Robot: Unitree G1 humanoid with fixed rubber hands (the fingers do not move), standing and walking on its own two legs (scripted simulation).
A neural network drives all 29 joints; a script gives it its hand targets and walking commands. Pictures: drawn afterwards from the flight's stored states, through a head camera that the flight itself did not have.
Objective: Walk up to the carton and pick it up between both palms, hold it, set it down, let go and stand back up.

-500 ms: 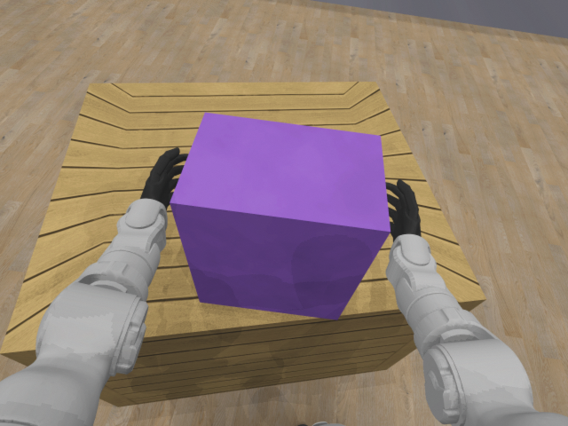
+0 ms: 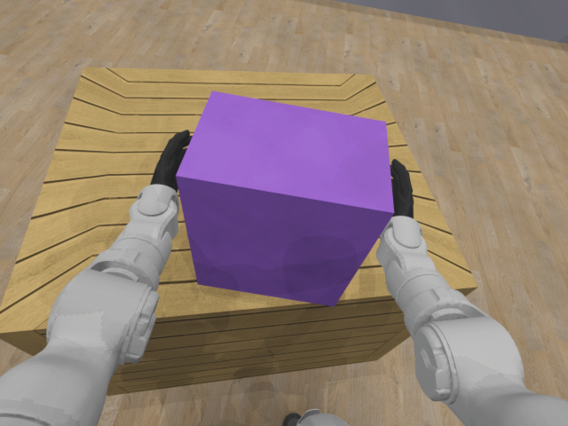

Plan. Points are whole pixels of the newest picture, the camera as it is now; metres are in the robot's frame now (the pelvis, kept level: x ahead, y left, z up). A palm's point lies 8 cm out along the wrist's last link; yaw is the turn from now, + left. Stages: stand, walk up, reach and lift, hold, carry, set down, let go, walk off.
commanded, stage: reach and lift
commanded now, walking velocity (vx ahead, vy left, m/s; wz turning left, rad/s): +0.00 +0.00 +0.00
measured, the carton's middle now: (280, 212) +0.43 -0.05 +0.02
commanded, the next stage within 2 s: none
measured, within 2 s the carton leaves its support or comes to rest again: leaves its support in 1.38 s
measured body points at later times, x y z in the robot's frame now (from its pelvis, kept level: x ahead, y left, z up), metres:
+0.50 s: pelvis +0.01 +0.00 +0.01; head +0.07 +0.02 +0.45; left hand +0.48 +0.11 +0.06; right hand +0.39 -0.23 +0.06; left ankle +0.00 +0.11 -0.71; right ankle +0.06 -0.13 -0.71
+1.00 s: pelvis +0.04 +0.01 +0.03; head +0.10 +0.02 +0.47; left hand +0.48 +0.12 +0.06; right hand +0.38 -0.22 +0.05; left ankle +0.00 +0.11 -0.71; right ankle +0.06 -0.13 -0.71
